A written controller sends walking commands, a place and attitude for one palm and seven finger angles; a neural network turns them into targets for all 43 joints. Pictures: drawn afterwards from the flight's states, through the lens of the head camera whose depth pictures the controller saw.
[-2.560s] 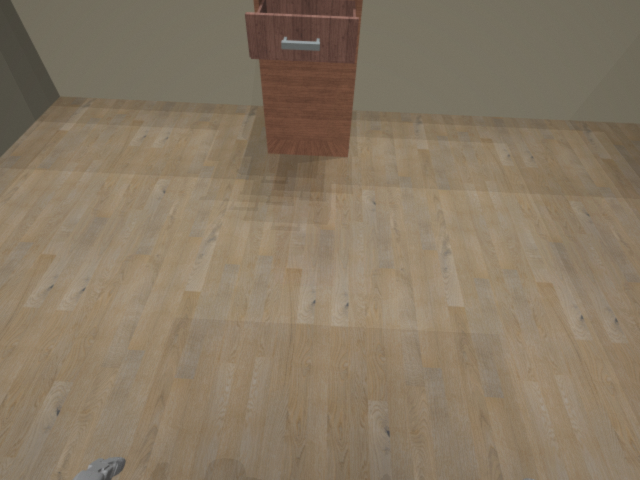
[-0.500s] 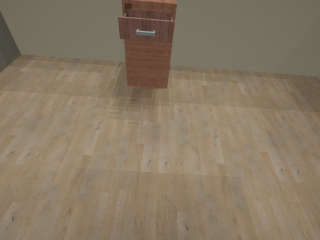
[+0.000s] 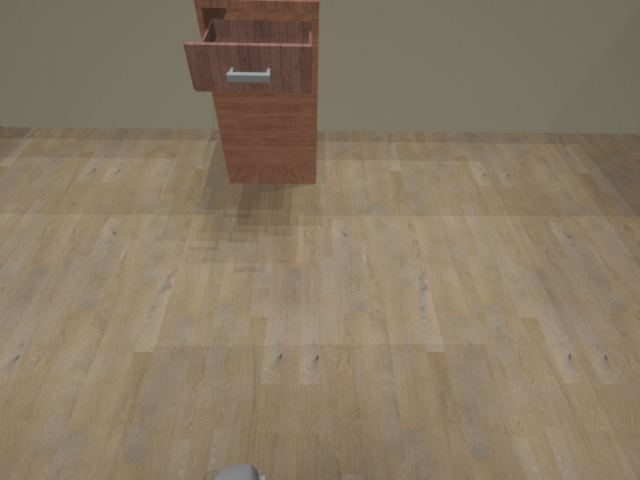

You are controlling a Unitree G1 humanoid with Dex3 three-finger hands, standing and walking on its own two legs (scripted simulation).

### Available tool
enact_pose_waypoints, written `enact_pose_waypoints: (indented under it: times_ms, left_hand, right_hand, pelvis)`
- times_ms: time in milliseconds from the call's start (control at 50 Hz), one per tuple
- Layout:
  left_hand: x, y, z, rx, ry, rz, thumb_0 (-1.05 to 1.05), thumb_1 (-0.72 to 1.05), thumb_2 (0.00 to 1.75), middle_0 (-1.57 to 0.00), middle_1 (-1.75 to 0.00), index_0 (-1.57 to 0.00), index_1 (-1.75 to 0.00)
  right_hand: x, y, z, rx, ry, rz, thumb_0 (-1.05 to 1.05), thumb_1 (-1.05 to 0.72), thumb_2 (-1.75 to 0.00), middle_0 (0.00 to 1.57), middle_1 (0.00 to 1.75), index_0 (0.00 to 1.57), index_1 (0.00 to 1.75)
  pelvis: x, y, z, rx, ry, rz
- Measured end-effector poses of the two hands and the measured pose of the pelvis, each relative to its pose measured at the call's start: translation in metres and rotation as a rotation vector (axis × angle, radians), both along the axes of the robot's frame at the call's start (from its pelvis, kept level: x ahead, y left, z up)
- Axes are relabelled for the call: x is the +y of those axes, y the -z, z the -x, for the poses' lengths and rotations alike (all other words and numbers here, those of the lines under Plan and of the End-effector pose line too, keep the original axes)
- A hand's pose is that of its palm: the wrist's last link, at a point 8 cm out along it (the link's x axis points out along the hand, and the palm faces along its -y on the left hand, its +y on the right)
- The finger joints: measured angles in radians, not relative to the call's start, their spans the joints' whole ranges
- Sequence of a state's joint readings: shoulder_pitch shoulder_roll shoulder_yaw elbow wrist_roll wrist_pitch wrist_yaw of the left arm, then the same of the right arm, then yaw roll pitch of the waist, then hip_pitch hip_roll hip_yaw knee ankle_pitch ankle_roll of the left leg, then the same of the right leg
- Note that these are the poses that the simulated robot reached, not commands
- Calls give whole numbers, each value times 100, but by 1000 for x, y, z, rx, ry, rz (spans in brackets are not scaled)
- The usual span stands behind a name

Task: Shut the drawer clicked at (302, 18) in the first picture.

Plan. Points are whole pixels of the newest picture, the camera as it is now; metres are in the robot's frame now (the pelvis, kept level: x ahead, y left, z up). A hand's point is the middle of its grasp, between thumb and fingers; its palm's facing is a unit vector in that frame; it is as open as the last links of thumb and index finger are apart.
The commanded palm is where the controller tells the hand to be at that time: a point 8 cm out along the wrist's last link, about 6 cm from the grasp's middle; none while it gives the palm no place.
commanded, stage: walk to a spot facing it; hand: left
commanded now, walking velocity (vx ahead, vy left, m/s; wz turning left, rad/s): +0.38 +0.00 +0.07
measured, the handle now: (249, 73) +1.20 +0.23 -0.06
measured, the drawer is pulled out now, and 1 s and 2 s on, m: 0.30 0.30 0.30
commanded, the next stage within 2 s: take the last steps up to it in 1.16 s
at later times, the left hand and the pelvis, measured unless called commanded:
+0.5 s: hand (157, 478) +0.17 +0.24 -0.18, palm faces +0.09 -0.98 -0.15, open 7.4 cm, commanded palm none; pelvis +0.21 +0.06 +0.01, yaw +0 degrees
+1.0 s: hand (237, 281) +0.50 +0.17 -0.15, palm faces +0.01 -0.98 -0.22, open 7.2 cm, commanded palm none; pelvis +0.41 -0.01 +0.00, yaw -1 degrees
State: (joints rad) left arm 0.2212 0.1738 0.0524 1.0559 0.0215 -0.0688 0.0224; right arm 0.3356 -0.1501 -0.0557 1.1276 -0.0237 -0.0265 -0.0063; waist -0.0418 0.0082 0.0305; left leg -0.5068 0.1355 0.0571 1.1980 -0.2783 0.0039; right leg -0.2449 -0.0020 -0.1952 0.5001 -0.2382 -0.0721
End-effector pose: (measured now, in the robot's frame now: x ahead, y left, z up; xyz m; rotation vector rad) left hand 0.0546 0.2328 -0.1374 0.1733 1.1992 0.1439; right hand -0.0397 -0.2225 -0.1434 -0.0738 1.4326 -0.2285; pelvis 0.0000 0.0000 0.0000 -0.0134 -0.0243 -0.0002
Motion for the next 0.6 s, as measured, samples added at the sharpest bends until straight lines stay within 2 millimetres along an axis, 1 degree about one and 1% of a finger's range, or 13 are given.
enact_pose_waypoints:
  times_ms: [40,80,160,200,260,300,320,360,380,420,460,520,600]
  left_hand:
    - [-2,0,3,34,-15,13,0,94,90,-20,-30,-20,-30]
    - [-4,1,6,66,-34,31,0,94,90,-20,-30,-20,-30]
    - [-6,6,15,137,-88,70,0,93,90,-20,-30,-20,-30]
    - [-5,10,19,182,-121,87,0,92,90,-20,-30,-20,-30]
    - [0,16,24,260,-170,110,0,91,90,-20,-30,-20,-30]
    - [7,23,24,319,-187,122,0,91,90,-20,-30,-20,-30]
    - [12,26,22,348,-190,127,0,91,90,-20,-30,-20,-30]
    - [22,26,8,383,-179,125,0,91,90,-20,-30,-20,-30]
    - [28,24,-3,384,-171,119,0,91,90,-20,-30,-20,-30]
    - [40,20,-32,358,-155,104,1,91,90,-20,-30,-20,-30]
    - [50,14,-68,310,-136,87,1,91,90,-20,-30,-20,-30]
    - [59,7,-124,228,-109,67,1,91,90,-20,-30,-20,-30]
    - [61,-1,-201,127,-68,52,0,91,90,-20,-30,-20,-30]
  right_hand:
    - [-8,-7,-53,-104,-29,20,0,-92,-90,20,30,20,30]
    - [-10,-15,-103,-188,-62,32,0,-92,-90,20,30,20,30]
    - [-3,-28,-190,-297,-144,41,0,-92,-90,19,30,19,30]
    - [7,-32,-229,-329,-189,42,0,-92,-90,19,30,19,30]
    - [26,-34,-282,-361,-250,44,0,-92,-90,19,30,19,30]
    - [40,-31,-312,-390,-274,50,0,-91,-90,20,30,20,30]
    - [46,-28,-323,-407,-278,56,0,-91,-90,20,30,20,30]
    - [56,-25,-332,-410,-261,54,0,-91,-90,20,30,20,30]
    - [59,-24,-331,-396,-245,50,0,-91,-90,20,30,20,30]
    - [65,-23,-323,-344,-213,41,0,-91,-90,20,30,20,30]
    - [59,-26,-318,-321,-137,68,-2,-95,-90,20,30,20,30]
    - [48,-29,-307,-244,-111,91,-4,-97,-90,20,30,21,30]
    - [43,-26,-288,-121,-71,78,-3,-96,-90,20,30,20,30]
  pelvis:
    - [0,-4,-16,4,-5,6]
    - [1,-6,-32,5,-8,12]
    - [9,-7,-65,4,-17,26]
    - [15,-5,-83,2,-25,32]
    - [28,0,-113,-1,-36,37]
    - [39,7,-134,-4,-32,36]
    - [45,12,-142,-5,-29,34]
    - [52,12,-156,-14,-20,21]
    - [55,10,-164,-15,-15,17]
    - [59,4,-178,-15,-12,9]
    - [62,-2,-193,-11,-8,1]
    - [64,-9,-216,-2,0,-6]
    - [61,-13,-248,4,11,-16]
